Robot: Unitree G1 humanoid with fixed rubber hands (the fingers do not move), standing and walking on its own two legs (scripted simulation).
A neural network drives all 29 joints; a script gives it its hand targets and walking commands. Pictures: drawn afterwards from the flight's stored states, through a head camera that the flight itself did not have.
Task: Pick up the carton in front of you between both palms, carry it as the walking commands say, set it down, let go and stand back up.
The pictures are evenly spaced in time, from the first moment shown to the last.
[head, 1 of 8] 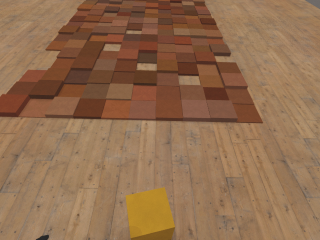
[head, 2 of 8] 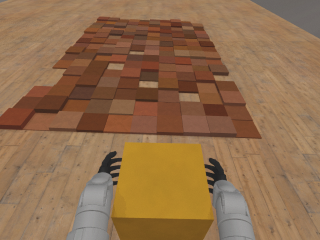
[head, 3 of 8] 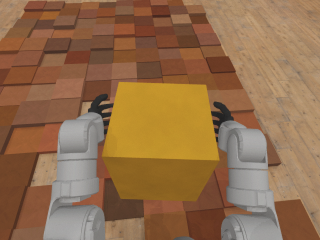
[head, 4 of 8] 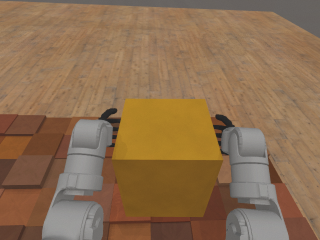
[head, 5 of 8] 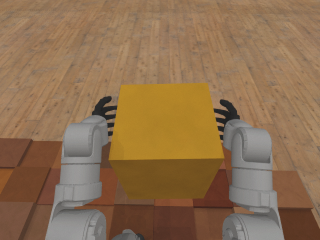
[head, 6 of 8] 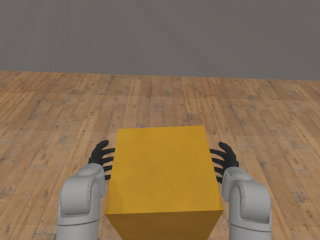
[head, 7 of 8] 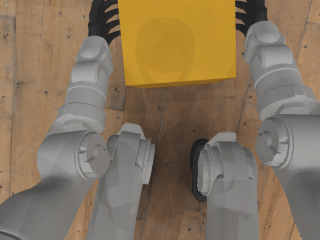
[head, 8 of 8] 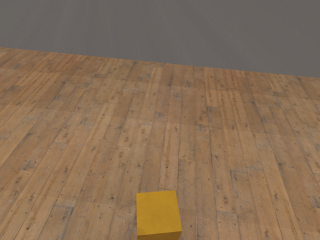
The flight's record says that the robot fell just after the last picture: no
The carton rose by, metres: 0.79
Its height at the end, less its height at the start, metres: +0.00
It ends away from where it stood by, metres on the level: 7.18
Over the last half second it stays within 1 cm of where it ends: yes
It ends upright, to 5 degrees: yes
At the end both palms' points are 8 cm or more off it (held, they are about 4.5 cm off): yes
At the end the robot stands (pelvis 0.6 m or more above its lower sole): yes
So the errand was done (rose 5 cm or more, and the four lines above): yes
